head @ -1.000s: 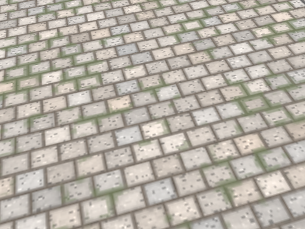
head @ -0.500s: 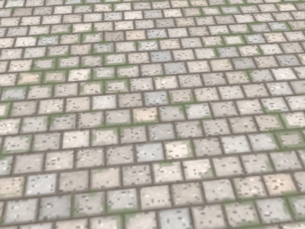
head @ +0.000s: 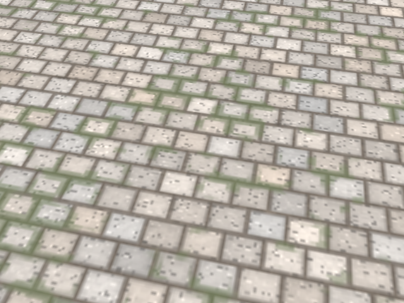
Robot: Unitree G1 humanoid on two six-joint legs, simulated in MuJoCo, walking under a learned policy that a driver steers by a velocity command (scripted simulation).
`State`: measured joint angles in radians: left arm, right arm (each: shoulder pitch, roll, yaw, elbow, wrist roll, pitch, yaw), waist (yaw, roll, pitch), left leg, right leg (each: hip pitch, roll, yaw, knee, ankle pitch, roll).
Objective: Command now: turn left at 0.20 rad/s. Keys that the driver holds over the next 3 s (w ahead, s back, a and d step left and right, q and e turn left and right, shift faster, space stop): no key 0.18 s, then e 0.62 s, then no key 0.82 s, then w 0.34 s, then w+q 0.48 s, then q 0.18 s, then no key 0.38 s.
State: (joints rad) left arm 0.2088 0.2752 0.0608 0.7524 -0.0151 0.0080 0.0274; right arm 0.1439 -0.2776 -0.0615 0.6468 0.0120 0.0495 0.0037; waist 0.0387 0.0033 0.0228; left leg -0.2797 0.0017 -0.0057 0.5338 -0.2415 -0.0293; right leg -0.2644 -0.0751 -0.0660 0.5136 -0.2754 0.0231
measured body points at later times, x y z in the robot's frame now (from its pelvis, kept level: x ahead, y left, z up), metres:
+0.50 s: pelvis -0.01 +0.00 -0.01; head +0.01 -0.01 +0.44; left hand +0.13 +0.28 -0.11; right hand +0.10 -0.29 -0.12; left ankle -0.01 +0.12 -0.74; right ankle -0.01 -0.13 -0.73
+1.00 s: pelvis -0.02 -0.06 +0.01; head +0.00 -0.10 +0.46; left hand +0.22 +0.14 -0.06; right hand +0.03 -0.37 -0.11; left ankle +0.05 +0.11 -0.67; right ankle -0.03 -0.12 -0.74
